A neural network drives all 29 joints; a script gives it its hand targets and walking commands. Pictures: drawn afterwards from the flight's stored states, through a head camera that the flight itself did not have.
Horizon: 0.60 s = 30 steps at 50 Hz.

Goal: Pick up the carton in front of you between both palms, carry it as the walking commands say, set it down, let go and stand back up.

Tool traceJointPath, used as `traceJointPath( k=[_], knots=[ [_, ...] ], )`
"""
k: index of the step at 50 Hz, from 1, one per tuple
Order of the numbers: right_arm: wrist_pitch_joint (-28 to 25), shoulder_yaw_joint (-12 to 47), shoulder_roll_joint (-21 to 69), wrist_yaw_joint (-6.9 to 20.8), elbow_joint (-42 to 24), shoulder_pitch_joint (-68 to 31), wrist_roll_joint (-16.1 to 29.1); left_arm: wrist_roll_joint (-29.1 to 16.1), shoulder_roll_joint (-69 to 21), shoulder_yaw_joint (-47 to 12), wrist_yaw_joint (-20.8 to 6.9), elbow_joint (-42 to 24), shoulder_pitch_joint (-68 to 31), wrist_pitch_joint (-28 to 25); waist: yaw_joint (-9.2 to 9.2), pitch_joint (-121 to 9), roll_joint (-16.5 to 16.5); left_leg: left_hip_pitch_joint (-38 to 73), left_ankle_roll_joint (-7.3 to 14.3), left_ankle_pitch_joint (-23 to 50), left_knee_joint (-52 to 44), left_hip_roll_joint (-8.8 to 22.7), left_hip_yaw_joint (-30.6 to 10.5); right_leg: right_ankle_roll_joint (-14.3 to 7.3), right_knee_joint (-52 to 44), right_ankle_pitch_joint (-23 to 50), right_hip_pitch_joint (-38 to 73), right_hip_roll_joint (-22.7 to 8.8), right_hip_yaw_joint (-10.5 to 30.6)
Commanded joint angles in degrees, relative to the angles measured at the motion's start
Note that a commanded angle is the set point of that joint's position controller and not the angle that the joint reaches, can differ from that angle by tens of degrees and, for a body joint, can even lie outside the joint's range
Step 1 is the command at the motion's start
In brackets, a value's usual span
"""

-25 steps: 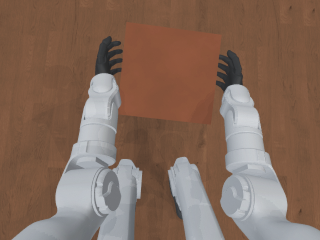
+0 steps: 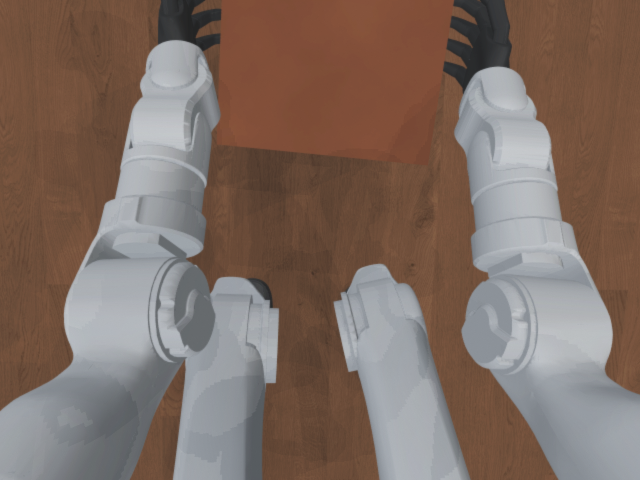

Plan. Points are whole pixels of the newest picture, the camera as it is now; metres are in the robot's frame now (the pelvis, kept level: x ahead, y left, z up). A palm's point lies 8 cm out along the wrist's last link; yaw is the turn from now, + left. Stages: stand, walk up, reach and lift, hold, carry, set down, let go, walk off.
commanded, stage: set down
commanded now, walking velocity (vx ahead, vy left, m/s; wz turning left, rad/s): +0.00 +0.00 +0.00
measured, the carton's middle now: (327, 72) +0.55 -0.04 -0.24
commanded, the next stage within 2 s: none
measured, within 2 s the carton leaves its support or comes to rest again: rests again in 0.74 s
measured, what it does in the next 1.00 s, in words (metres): lowers itself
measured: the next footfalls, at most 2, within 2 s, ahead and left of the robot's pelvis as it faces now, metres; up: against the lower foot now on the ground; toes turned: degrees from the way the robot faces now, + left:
none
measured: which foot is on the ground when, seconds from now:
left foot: down 0.00-1.00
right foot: down 0.00-1.00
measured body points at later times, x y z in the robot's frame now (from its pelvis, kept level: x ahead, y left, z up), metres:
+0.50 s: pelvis +0.00 +0.00 -0.05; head +0.36 -0.02 +0.23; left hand +0.57 +0.11 -0.19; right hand +0.53 -0.20 -0.20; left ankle +0.11 +0.11 -0.39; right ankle +0.09 -0.11 -0.39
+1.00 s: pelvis +0.01 +0.00 -0.05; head +0.38 -0.01 +0.20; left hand +0.59 +0.11 -0.22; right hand +0.55 -0.20 -0.22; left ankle +0.11 +0.11 -0.39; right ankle +0.09 -0.11 -0.39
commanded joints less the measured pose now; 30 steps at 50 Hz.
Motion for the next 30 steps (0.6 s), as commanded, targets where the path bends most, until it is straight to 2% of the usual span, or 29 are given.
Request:
traceJointPath(
  k=[1,2,3,4,5,6,7,8,9,10,11,12,13,14,15,16,18,19,20,21,22,23,24,25,26,27,28,29,30],
  knots=[
    [-3.97,26.77,47.39,15.17,-7.10,-38.35,7.48,-7.23,-50.64,-24.30,-15.33,-0.32,-29.49,-0.14,-3.66,-70.71,-2.60,38.92,1.64,17.14,-1.66,-1.07,6.01,1.68,-9.12,23.15,33.42,-0.36,-3.99],
    [-4.60,28.35,47.09,15.03,-8.67,-42.86,10.10,-8.28,-52.17,-24.47,-15.39,1.03,-29.86,-0.02,-0.97,-70.26,0.24,39.37,1.67,18.36,-1.25,-1.38,6.34,1.29,-7.94,22.82,32.32,-0.39,-4.20],
    [-4.92,29.44,43.45,14.58,-10.27,-42.69,10.00,-10.20,-50.35,-27.36,-15.35,-1.96,-32.23,-0.82,-5.14,-72.34,0.48,38.12,1.38,19.75,0.55,-0.91,6.16,0.80,-6.99,25.86,33.70,-0.61,-4.39],
    [-5.32,29.50,47.83,14.26,-9.27,-40.74,10.23,-10.88,-51.94,-29.31,-15.15,-3.86,-32.91,-1.38,-5.48,-75.18,-0.76,39.65,1.54,21.11,0.69,-1.24,5.95,1.61,-5.79,29.60,36.22,0.48,-4.95],
    [-5.54,30.37,45.72,14.43,-9.70,-43.62,12.63,-11.86,-51.13,-30.76,-14.93,-4.23,-33.97,-1.05,-2.20,-74.46,2.70,42.00,0.99,22.88,0.10,-1.49,7.11,0.91,-5.63,29.34,35.82,-0.21,-4.22],
    [-5.84,31.08,45.21,14.36,-11.75,-46.20,12.47,-12.37,-51.83,-29.48,-14.99,-0.40,-35.43,-0.54,-5.37,-73.93,1.50,41.42,1.39,21.07,2.20,-0.63,6.41,1.12,-5.39,27.33,35.34,-0.30,-3.74],
    [-5.27,30.88,42.75,14.51,-9.12,-46.00,12.12,-11.65,-48.73,-28.49,-15.25,0.33,-33.73,-0.37,-3.16,-71.02,0.78,36.98,1.24,18.05,1.74,-0.67,5.54,0.32,-3.91,25.22,35.76,-0.85,-3.63],
    [-5.66,30.88,43.73,14.73,-11.25,-47.02,12.87,-12.96,-49.61,-29.73,-15.32,-2.15,-36.97,-0.60,-4.85,-69.66,1.76,38.34,1.75,18.46,2.61,-0.80,6.41,0.59,-3.76,25.20,34.63,-1.16,-3.84],
    [-5.39,31.72,42.79,14.91,-10.79,-47.35,12.97,-13.30,-49.16,-30.26,-15.09,-5.01,-36.36,-1.50,-4.20,-70.13,0.14,37.35,1.92,18.82,2.48,-1.02,5.65,0.50,-3.45,24.86,33.89,-1.12,-4.46],
    [-5.63,31.98,44.43,14.75,-9.43,-47.40,14.76,-12.71,-47.46,-28.73,-15.13,-1.19,-36.48,-0.89,-2.61,-68.94,-0.75,39.52,2.54,19.48,3.71,-0.49,6.33,1.07,-2.52,24.59,32.34,-0.98,-4.52],
    [-5.91,32.08,43.94,14.52,-9.63,-49.23,14.34,-12.46,-48.70,-27.81,-14.86,-0.18,-36.22,-1.11,-1.88,-66.22,-0.79,37.74,2.59,19.39,4.03,-0.94,6.20,0.34,-2.35,24.34,31.83,-1.26,-3.92],
    [-5.77,31.51,45.92,14.18,-8.18,-46.42,14.42,-13.16,-46.31,-28.81,-14.94,-1.85,-37.62,-1.72,-3.89,-67.89,-1.67,38.32,2.50,18.22,4.36,-0.89,6.48,0.74,-2.81,24.81,34.38,-0.46,-4.70],
    [-5.99,32.70,44.52,14.37,-9.62,-47.62,14.92,-12.53,-48.57,-27.00,-15.05,-0.75,-35.62,-1.73,-0.11,-67.42,-0.31,36.41,2.38,20.32,5.49,-0.95,7.17,0.36,-2.47,26.98,36.14,-1.04,-2.41],
    [-6.21,33.26,46.06,14.44,-10.19,-48.39,15.00,-11.50,-49.44,-25.98,-15.41,2.11,-32.12,-1.45,-0.54,-67.68,-3.85,37.96,3.41,21.86,5.33,-1.12,6.04,1.41,-2.23,28.83,35.74,-0.46,-3.10],
    [-6.15,32.53,46.45,14.54,-7.54,-47.38,15.00,-11.90,-51.14,-26.51,-15.65,0.56,-33.43,-1.79,-2.66,-65.28,-3.33,30.24,2.90,19.63,4.22,-1.17,6.37,0.53,-1.31,32.58,39.55,-0.44,-2.51],
    [-6.13,29.75,48.69,14.87,-4.61,-43.57,13.84,-10.41,-51.28,-24.25,-15.72,4.40,-31.90,-1.60,-0.57,-63.19,-1.46,32.82,3.02,20.05,4.52,-1.28,6.25,0.62,-1.32,27.83,32.77,0.05,-3.00],
    [-5.81,27.95,46.38,14.92,-2.57,-41.28,11.06,-10.58,-49.75,-23.69,-16.40,3.01,-31.32,-1.85,-3.43,-58.63,-2.07,30.26,2.94,19.05,5.52,-0.88,5.48,0.59,-1.64,26.24,30.45,-0.21,-3.07],
    [-5.68,24.43,47.44,15.15,2.03,-39.48,9.55,-8.19,-51.12,-23.07,-16.71,8.20,-28.99,-0.88,-1.45,-53.43,0.93,29.08,2.16,15.50,3.73,-1.20,6.03,0.02,-1.90,22.47,26.86,0.09,-3.10],
    [-6.25,25.94,46.76,15.60,-2.76,-38.99,10.61,-10.16,-49.58,-23.72,-16.71,4.37,-28.68,-1.53,-2.26,-55.77,-0.44,30.42,2.41,18.46,4.83,-1.05,5.45,-0.08,-0.61,23.98,26.69,-0.49,-3.41],
    [-5.99,25.40,45.16,15.61,-0.89,-40.77,8.90,-8.85,-49.85,-22.67,-16.69,8.92,-28.64,-1.06,-3.04,-52.23,0.15,28.41,2.52,16.44,5.08,-0.78,5.31,0.20,-1.49,23.32,27.10,-0.38,-2.97],
    [-5.30,24.32,43.79,16.06,-0.53,-40.07,8.78,-9.20,-47.62,-23.41,-16.81,5.50,-29.77,-1.26,-3.30,-49.88,0.39,28.06,3.00,16.78,5.15,-0.45,4.71,-0.02,-0.35,23.30,23.97,-0.76,-3.06],
    [-5.46,23.65,44.41,16.23,-1.39,-41.41,9.52,-8.02,-47.97,-21.46,-17.31,5.92,-27.15,-0.81,-1.26,-51.55,1.08,29.84,2.98,14.39,3.81,-1.02,5.60,0.02,-1.16,19.61,23.73,0.17,-4.29],
    [-5.63,24.16,42.17,16.46,-2.84,-41.83,9.55,-6.75,-46.53,-19.05,-17.41,7.21,-27.61,-0.59,-0.87,-48.78,1.76,25.85,2.57,13.67,4.52,-0.75,6.54,-0.79,-1.27,18.19,23.39,-0.41,-3.25],
    [-4.71,23.49,41.92,16.58,3.06,-40.10,7.47,-7.12,-45.40,-19.19,-17.25,8.90,-30.18,-0.52,-4.21,-44.70,-2.21,25.82,2.76,11.12,4.76,-0.71,5.25,-0.64,-2.33,16.89,21.75,-1.10,-3.43],
    [-5.13,21.26,43.23,16.78,2.43,-39.89,7.55,-5.95,-45.60,-18.47,-17.72,7.17,-31.87,-0.82,-1.21,-44.92,-0.64,24.77,2.87,9.98,3.80,-1.00,6.21,-1.04,-2.92,14.80,19.61,0.12,-3.56],
    [-4.90,21.27,40.93,17.08,0.84,-41.52,5.56,-5.72,-46.62,-18.49,-17.75,9.40,-29.31,-0.16,-4.53,-44.49,-0.51,26.04,3.21,11.35,4.46,-0.52,4.63,-0.59,-1.90,16.19,20.81,-0.57,-3.58],
    [-4.54,21.95,40.19,16.75,2.37,-41.18,6.56,-6.53,-45.08,-17.12,-17.87,10.26,-30.35,-0.20,-1.89,-44.03,-0.57,26.64,3.30,10.38,5.04,-0.59,4.83,-0.80,-1.35,14.40,20.13,-1.08,-3.27],
    [-4.60,20.75,39.73,17.24,2.91,-37.73,6.57,-5.07,-42.82,-16.73,-17.70,10.79,-27.46,-0.02,-1.06,-42.01,-0.37,26.62,3.41,9.95,4.02,-0.10,4.92,-0.70,-1.75,14.02,18.46,-0.58,-3.58],
    [-4.21,18.23,41.04,17.59,5.05,-36.38,4.71,-4.48,-43.22,-16.50,-17.56,12.38,-28.42,-0.05,-3.18,-39.32,-0.11,25.30,3.36,9.13,3.81,-0.63,3.93,-1.42,-1.33,13.11,16.94,-1.03,-3.24]
  ],
)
